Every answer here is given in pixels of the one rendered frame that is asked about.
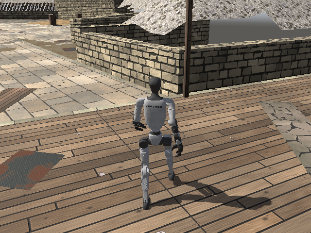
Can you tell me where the robot left thigh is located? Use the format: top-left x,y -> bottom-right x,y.
139,136 -> 150,177

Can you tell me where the right robot upper arm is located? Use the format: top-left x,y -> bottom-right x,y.
165,98 -> 176,126

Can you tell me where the robot left hand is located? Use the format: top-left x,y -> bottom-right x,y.
135,123 -> 146,131

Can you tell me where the robot right hand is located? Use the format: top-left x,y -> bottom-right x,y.
172,143 -> 183,157

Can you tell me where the robot right shin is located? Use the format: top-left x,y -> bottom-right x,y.
166,149 -> 173,175

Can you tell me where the robot left forearm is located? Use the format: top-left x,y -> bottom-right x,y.
133,116 -> 139,127

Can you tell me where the left robot upper arm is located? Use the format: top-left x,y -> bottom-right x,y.
133,98 -> 145,122

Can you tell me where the robot right forearm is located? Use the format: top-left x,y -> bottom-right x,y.
171,119 -> 182,145

